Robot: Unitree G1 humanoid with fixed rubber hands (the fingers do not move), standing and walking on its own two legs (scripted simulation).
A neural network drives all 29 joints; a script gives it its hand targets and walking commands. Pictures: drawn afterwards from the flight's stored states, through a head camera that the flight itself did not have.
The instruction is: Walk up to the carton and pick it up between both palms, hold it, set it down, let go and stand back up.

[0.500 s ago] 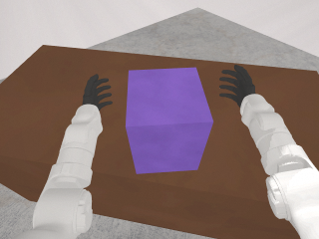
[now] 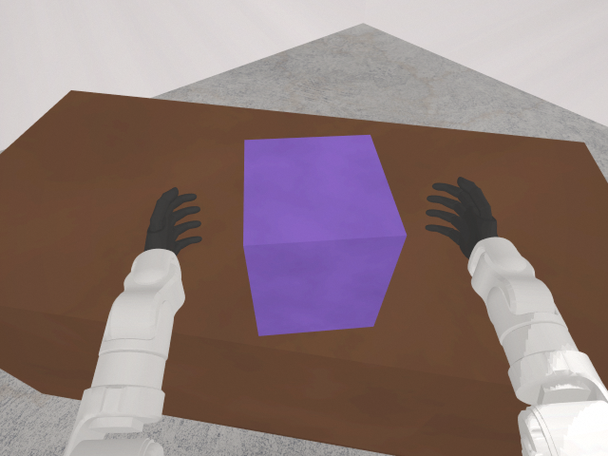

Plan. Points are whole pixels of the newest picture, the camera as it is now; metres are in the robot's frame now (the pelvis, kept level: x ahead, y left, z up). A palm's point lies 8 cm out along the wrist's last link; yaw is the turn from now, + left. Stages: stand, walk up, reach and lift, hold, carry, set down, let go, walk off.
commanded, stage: set down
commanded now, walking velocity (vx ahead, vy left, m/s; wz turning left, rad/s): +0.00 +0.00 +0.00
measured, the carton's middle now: (312, 238) +0.44 +0.04 +0.00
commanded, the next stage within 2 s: none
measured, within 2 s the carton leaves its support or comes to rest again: neither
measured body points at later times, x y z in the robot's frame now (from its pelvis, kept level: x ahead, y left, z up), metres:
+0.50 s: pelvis +0.01 +0.00 +0.00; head +0.01 +0.01 +0.45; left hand +0.29 +0.22 +0.04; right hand +0.33 -0.19 +0.05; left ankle +0.03 +0.14 -0.74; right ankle +0.01 -0.08 -0.74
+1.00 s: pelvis +0.02 +0.00 +0.00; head +0.01 +0.02 +0.45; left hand +0.25 +0.21 -0.01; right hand +0.25 -0.21 +0.00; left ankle +0.03 +0.14 -0.74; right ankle +0.01 -0.08 -0.74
